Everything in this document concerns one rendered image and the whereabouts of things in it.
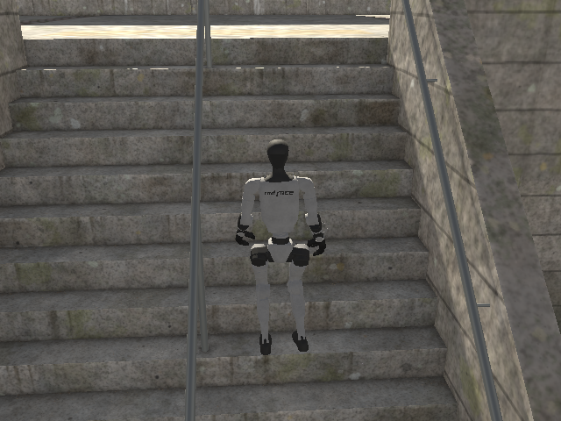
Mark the robot right forearm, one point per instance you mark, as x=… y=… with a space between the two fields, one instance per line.
x=317 y=230

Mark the robot right hand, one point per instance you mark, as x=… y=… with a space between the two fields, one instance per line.
x=313 y=243

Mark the robot left upper arm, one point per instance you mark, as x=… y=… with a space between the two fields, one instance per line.
x=251 y=187

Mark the humanoid robot torso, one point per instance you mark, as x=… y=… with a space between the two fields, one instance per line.
x=279 y=203

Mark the robot left hand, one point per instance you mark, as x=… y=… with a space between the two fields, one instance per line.
x=243 y=242

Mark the robot left forearm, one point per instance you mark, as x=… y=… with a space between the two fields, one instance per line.
x=242 y=229

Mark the right robot shin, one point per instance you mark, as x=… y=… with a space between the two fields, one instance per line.
x=298 y=309

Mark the robot right upper arm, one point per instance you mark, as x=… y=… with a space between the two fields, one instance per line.
x=306 y=185

